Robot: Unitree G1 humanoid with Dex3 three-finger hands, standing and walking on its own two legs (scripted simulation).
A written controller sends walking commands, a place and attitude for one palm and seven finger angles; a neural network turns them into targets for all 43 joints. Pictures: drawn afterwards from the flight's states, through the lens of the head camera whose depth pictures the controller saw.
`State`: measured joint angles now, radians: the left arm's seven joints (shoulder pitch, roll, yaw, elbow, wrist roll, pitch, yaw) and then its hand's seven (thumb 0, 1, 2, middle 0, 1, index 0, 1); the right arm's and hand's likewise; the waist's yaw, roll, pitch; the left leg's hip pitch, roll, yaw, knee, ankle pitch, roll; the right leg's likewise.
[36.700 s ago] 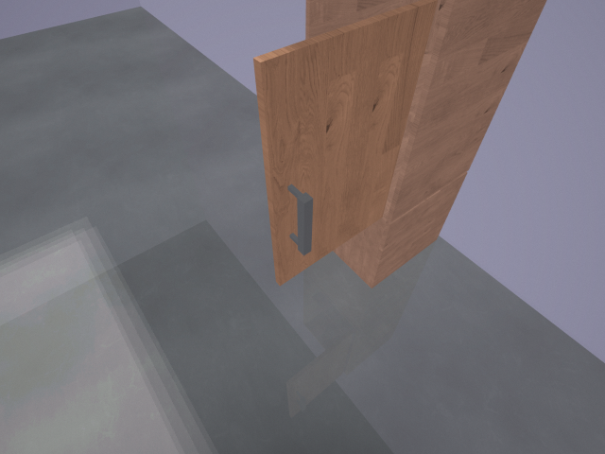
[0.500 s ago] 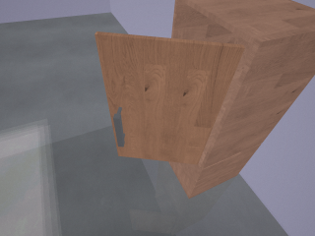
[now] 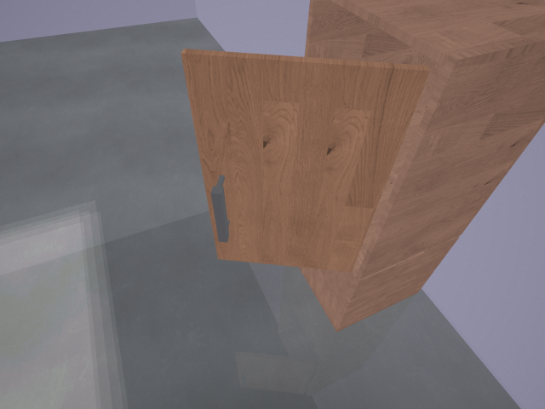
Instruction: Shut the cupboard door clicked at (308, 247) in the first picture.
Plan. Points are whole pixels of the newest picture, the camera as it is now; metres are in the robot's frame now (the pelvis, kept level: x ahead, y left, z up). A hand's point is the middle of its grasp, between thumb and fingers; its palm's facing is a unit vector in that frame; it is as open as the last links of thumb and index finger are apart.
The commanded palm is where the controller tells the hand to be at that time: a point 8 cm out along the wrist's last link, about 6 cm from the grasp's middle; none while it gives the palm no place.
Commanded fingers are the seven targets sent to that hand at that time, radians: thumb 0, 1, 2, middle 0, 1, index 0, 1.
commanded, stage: look again from close up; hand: left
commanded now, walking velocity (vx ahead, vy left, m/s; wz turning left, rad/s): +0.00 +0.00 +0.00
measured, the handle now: (222, 209) +0.54 +0.15 -0.09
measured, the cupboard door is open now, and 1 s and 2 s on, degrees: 60 60 60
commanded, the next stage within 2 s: shuffle to correct the standing spot in 0.54 s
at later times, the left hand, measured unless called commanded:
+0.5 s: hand out of the picture +0.01 +0.17 -0.17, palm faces +0.00 -0.97 -0.22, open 7.3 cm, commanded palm none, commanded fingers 0.00 0.90 0.90 -0.20 -0.30 -0.20 -0.30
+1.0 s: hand out of the picture +0.05 +0.15 -0.17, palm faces +0.00 -0.99 -0.17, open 7.3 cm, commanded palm none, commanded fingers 0.00 0.90 0.90 -0.20 -0.30 -0.20 -0.30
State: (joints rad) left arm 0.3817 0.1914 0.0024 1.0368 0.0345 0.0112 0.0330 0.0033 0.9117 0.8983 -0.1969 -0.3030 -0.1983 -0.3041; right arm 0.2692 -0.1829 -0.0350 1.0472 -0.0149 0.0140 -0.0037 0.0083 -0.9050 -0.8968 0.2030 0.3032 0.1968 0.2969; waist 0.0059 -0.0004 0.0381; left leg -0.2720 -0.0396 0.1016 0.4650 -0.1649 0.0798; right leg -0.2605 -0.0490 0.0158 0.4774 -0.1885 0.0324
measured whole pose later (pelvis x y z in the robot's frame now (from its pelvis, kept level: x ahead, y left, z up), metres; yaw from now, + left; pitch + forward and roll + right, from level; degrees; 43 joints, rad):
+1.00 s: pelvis +0.06 -0.02 +0.01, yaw +0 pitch -1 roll +0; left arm 0.31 0.14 -0.02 1.10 0.02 -0.02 0.04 0.00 0.91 0.90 -0.20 -0.30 -0.20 -0.30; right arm 0.26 -0.14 0.00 1.15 -0.01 -0.02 -0.02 0.01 -0.91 -0.90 0.20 0.30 0.20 0.30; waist -0.01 -0.01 0.03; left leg -0.17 -0.02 0.09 0.40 -0.21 0.05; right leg -0.16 -0.02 0.02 0.41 -0.23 0.03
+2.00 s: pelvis +0.02 -0.02 +0.00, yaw +1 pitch -1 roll +0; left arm 0.34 0.17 -0.03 1.06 0.02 -0.01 0.03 0.00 0.91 0.90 -0.20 -0.30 -0.20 -0.30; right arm 0.31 -0.17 0.00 1.09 -0.01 -0.01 -0.01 0.01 -0.91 -0.90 0.20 0.30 0.20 0.30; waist -0.01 -0.03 0.01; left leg -0.25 -0.03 0.07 0.45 -0.18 0.05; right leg -0.23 -0.02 0.00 0.45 -0.20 0.02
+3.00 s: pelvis +0.02 -0.05 -0.13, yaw +5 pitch +15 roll -3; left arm 0.58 0.26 0.16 -0.07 -0.34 -0.58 -0.38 0.02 0.91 0.90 -0.54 -0.67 -0.54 -0.67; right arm 0.12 -0.27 -0.05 0.50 0.01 -0.27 -0.02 0.01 -0.90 -0.90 0.20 0.30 0.20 0.30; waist 0.07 0.00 -0.14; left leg -1.09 0.01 -0.06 1.39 -0.57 0.01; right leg -1.00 0.00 -0.12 1.34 -0.62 -0.03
